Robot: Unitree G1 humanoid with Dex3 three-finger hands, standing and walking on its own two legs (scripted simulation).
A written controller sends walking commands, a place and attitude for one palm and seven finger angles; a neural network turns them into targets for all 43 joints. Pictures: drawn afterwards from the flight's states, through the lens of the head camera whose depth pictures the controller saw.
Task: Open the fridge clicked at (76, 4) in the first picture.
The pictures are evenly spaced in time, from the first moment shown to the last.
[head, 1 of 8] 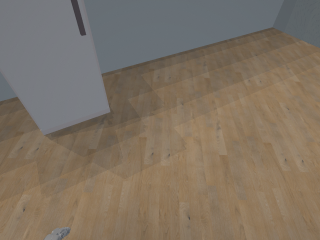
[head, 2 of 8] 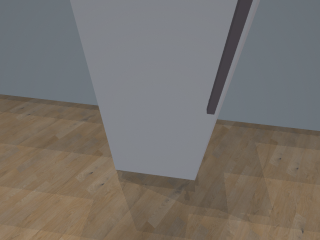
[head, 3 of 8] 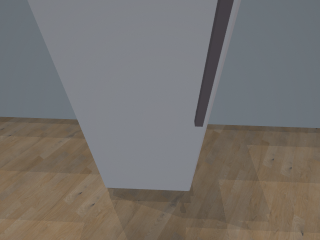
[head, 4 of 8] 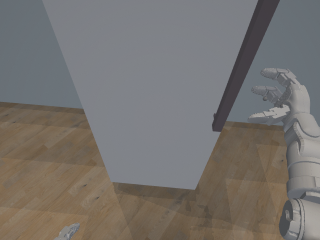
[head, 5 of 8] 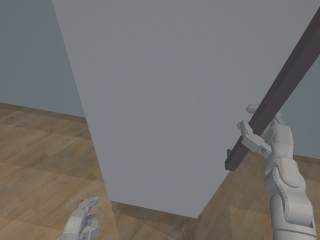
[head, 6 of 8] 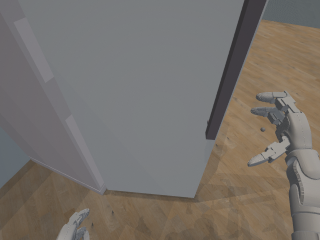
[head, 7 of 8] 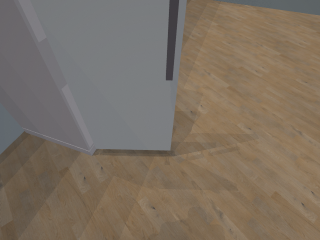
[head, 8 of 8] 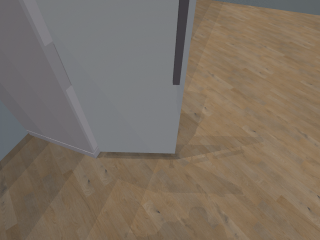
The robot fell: no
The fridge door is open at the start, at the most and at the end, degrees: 0 72 71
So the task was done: yes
